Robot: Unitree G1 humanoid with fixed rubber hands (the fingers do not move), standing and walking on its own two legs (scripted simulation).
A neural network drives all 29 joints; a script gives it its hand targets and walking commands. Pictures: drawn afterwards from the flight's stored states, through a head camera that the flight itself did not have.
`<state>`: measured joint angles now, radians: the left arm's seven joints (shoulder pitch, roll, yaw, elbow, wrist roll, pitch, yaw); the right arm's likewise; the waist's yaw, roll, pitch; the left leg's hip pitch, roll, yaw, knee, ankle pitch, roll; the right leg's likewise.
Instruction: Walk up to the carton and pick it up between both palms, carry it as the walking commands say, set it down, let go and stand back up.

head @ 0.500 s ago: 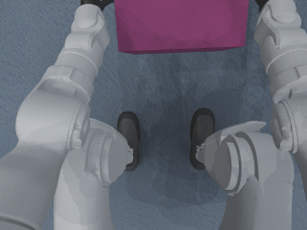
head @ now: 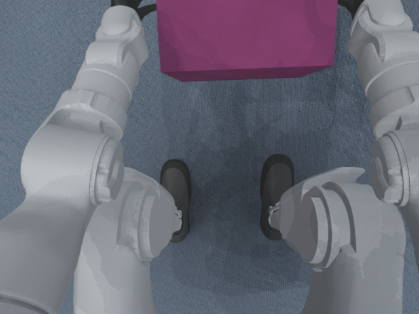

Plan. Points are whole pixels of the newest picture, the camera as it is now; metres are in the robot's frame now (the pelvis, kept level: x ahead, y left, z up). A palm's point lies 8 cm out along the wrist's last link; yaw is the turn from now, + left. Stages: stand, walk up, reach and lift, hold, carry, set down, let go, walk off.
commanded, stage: reach and lift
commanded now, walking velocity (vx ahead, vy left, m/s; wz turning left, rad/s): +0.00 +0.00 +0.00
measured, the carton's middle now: (241, 30) +0.52 -0.05 -0.26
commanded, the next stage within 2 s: none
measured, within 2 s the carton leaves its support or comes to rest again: leaves its support in 0.04 s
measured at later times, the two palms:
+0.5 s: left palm out of the picture +0.54 +0.12 -0.10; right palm out of the picture +0.53 -0.22 -0.09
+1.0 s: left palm out of the picture +0.53 +0.12 -0.02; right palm out of the picture +0.52 -0.21 -0.04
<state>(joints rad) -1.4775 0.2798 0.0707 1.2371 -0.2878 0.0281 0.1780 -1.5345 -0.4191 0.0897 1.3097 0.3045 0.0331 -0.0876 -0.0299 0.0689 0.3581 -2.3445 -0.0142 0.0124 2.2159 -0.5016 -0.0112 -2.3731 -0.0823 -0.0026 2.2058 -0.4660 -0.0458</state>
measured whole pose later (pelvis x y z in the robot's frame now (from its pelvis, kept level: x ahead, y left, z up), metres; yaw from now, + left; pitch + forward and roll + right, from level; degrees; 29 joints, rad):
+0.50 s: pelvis +0.00 +0.00 +0.03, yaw -2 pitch +39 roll +2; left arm -1.28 0.19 0.26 0.99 -0.14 0.14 0.19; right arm -1.41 -0.36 -0.07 1.16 0.13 0.16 -0.08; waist -0.01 0.03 0.16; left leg -2.28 -0.02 0.01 2.14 -0.53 -0.03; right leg -2.33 -0.03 0.02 2.12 -0.46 -0.02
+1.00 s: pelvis +0.02 +0.00 +0.06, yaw -2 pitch +45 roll +3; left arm -1.07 0.02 0.46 0.69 0.05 0.24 0.14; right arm -1.16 -0.23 -0.23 0.87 -0.04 0.30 -0.09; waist 0.01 0.04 -0.07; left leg -2.25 -0.03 -0.01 2.02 -0.55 -0.04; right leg -2.31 -0.02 0.01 2.00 -0.48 -0.02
